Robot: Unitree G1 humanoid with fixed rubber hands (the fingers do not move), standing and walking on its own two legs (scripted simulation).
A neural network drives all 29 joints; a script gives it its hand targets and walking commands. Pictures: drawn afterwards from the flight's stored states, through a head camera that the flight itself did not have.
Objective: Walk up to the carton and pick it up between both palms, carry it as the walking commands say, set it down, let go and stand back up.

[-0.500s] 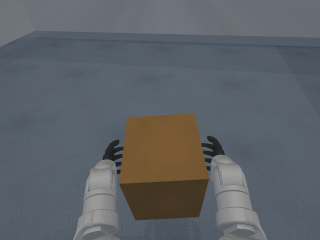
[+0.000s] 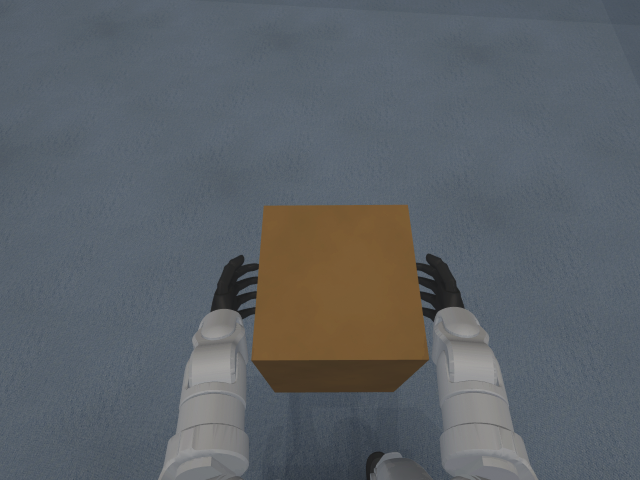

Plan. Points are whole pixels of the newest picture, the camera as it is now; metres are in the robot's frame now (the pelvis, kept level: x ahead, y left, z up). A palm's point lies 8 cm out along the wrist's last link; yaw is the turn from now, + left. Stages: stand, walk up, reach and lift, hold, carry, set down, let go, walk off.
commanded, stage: set down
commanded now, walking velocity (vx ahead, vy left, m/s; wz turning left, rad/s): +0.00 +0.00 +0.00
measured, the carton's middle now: (334, 307) +0.37 -0.03 -0.10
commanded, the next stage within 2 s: none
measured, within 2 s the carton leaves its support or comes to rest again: neither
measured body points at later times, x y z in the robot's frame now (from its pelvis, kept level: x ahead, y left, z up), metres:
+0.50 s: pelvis -0.02 -0.02 -0.06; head +0.16 -0.04 +0.36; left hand +0.37 +0.11 -0.12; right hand +0.36 -0.18 -0.12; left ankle +0.01 +0.11 -0.72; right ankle +0.07 -0.13 -0.72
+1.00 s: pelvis -0.03 -0.01 -0.14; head +0.18 -0.03 +0.26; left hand +0.40 +0.11 -0.20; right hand +0.39 -0.18 -0.21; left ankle +0.01 +0.11 -0.72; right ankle +0.07 -0.13 -0.72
